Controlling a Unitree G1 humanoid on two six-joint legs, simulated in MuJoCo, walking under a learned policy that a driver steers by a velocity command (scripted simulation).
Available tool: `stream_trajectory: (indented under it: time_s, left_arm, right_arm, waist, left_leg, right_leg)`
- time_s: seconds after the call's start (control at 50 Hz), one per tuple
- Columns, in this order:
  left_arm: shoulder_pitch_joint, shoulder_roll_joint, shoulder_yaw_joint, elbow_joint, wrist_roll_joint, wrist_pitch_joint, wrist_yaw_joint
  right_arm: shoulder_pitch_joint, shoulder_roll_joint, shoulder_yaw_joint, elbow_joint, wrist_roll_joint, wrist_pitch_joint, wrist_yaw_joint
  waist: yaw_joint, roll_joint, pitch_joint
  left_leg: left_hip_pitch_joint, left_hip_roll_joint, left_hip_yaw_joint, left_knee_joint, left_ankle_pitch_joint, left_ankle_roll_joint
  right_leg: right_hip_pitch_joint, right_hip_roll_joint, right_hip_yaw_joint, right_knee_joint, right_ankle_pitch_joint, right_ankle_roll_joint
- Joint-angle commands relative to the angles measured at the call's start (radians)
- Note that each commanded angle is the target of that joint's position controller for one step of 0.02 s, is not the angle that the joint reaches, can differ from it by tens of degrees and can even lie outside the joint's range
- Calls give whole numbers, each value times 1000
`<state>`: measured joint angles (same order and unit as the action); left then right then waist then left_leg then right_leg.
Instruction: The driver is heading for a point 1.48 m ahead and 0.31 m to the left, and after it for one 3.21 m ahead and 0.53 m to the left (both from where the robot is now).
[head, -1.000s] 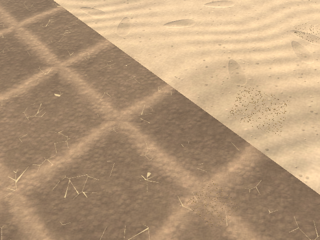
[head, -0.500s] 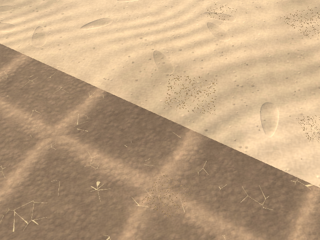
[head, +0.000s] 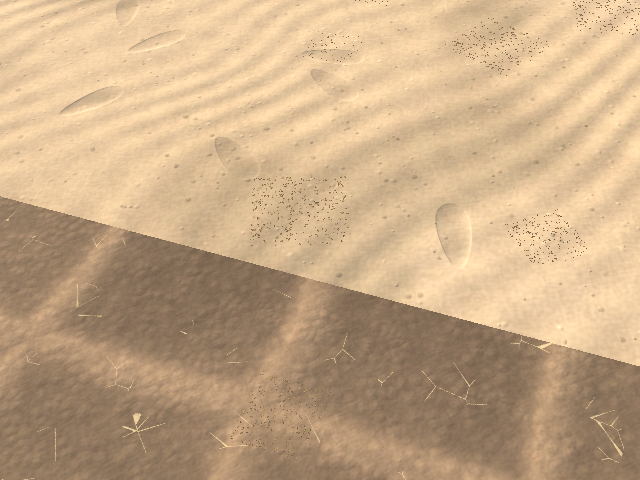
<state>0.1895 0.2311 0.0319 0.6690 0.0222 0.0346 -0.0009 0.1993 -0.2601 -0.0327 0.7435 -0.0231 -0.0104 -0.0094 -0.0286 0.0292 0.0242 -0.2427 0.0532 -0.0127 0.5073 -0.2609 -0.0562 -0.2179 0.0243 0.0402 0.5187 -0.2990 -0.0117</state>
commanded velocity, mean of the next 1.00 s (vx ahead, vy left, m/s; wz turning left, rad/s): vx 0.00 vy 0.00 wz -0.02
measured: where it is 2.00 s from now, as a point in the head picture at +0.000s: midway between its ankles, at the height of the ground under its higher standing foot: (316, 477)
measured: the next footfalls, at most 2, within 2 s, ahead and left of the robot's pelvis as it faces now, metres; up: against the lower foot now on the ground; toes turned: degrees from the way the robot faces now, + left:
right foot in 1.66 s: +0.44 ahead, -0.09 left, +0.00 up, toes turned -1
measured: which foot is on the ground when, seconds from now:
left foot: down 0.00-1.00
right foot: down 0.00-1.00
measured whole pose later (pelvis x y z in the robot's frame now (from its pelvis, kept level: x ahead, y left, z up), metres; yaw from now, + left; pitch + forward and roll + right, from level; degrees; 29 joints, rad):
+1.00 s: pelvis +0.01 +0.00 +0.00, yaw +0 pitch -2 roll +0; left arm 0.26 0.22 0.03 0.94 0.00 0.01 0.03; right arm 0.24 -0.23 -0.04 1.06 0.00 0.00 -0.05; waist -0.01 0.00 0.03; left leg -0.20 0.05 -0.01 0.51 -0.29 -0.05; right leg -0.17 0.02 0.04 0.51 -0.31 -0.01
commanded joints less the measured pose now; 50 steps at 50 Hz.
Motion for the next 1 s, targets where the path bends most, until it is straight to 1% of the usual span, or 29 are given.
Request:
stream_trajectory:
  time_s: [0.02,0.06,0.14,0.26,0.42,0.62,0.94,0.96,0.98,1.0]
  left_arm:
    - [-30,141,31,-65,0,-35,2]
    - [-16,123,25,-59,-2,-37,6]
    - [-16,115,22,-55,-4,-36,8]
    - [-9,106,22,-33,-7,-37,6]
    - [15,103,25,17,-11,-37,11]
    - [48,103,27,97,-15,-38,22]
    - [86,92,18,229,-20,-38,34]
    - [103,89,18,245,-21,-36,36]
    - [110,105,24,252,-28,-32,39]
    - [115,129,31,253,-34,-29,41]
  right_arm:
    - [-30,-115,-29,-59,2,-10,-9]
    - [-14,-110,-28,-40,6,-12,-9]
    - [1,-108,-29,-5,8,-15,-11]
    - [15,-116,-30,38,12,-14,-19]
    - [27,-120,-29,96,16,-9,-28]
    - [34,-110,-28,176,20,0,-36]
    - [55,-82,-22,287,22,7,-44]
    - [74,-70,-20,300,23,9,-44]
    - [76,-67,-21,306,30,10,-46]
    - [65,-63,-21,300,35,9,-47]
  waist:
    - [9,-143,-22]
    - [12,-120,-18]
    - [15,-76,-21]
    - [14,-48,-37]
    - [13,-42,-35]
    - [13,-37,-13]
    - [14,-32,15]
    - [14,-40,-6]
    - [20,-55,8]
    - [29,-83,42]
  left_leg:
    - [25,10,-8,-37,100,0]
    - [28,10,-6,-45,115,1]
    - [37,13,-6,-55,131,-5]
    - [57,17,-6,-57,159,-10]
    - [71,17,-3,-55,176,-6]
    - [74,8,3,-64,171,2]
    - [66,-7,14,-84,146,12]
    - [71,-24,34,-76,54,14]
    - [43,-53,65,-38,-90,23]
    - [-11,-74,87,11,-218,36]
  right_leg:
    - [-23,-124,146,-152,116,-53]
    - [-17,-114,134,-140,137,-48]
    - [-4,-103,124,-129,169,-51]
    - [14,-86,103,-112,233,-50]
    - [15,-66,75,-102,261,-41]
    - [10,-51,50,-101,248,-25]
    - [8,-38,26,-116,207,-12]
    - [16,-30,21,-126,98,-17]
    - [4,-25,28,-137,-107,-35]
    - [-30,-46,69,-167,-322,-63]
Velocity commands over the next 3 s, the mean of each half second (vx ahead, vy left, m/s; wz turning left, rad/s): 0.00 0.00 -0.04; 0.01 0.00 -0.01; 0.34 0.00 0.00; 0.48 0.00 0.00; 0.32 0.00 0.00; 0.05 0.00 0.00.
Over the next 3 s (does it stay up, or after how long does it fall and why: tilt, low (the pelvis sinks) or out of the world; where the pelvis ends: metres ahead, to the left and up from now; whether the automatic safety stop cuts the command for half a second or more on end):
stays up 0.73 0.05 0.01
